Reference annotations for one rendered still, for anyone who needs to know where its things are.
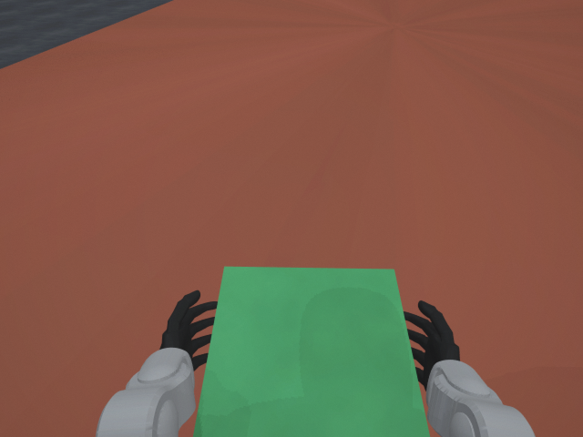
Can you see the right robot hand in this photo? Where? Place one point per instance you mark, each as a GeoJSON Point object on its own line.
{"type": "Point", "coordinates": [438, 346]}

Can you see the carton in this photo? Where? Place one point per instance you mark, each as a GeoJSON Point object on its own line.
{"type": "Point", "coordinates": [310, 352]}

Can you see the left robot hand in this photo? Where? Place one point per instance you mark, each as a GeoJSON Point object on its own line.
{"type": "Point", "coordinates": [180, 330]}

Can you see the right robot forearm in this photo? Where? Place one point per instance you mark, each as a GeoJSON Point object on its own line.
{"type": "Point", "coordinates": [460, 404]}

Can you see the left robot forearm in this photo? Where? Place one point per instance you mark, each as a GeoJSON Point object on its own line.
{"type": "Point", "coordinates": [157, 400]}

